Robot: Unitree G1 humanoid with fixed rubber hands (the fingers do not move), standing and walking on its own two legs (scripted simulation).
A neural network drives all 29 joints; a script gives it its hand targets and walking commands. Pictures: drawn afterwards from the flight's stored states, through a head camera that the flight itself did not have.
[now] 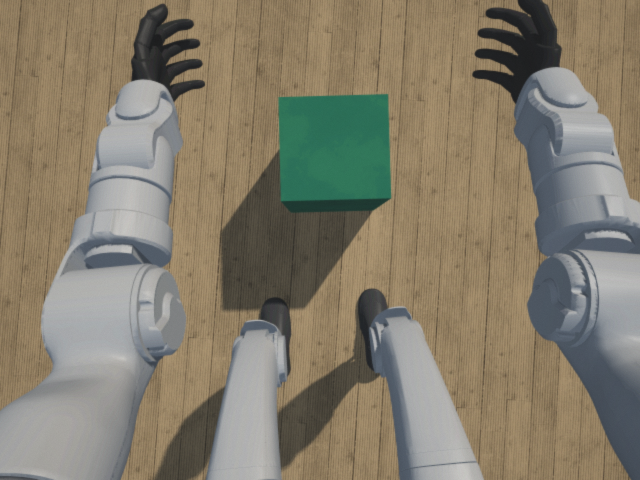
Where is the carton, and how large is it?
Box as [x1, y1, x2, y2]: [278, 94, 390, 212]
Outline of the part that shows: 387,94 278,97 281,201 291,212 372,210 390,198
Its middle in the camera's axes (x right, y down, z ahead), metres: +0.03 -0.17 +0.86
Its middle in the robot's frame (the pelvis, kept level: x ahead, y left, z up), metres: +0.54 -0.04 -0.53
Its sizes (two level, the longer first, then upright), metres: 0.210 0.200 0.250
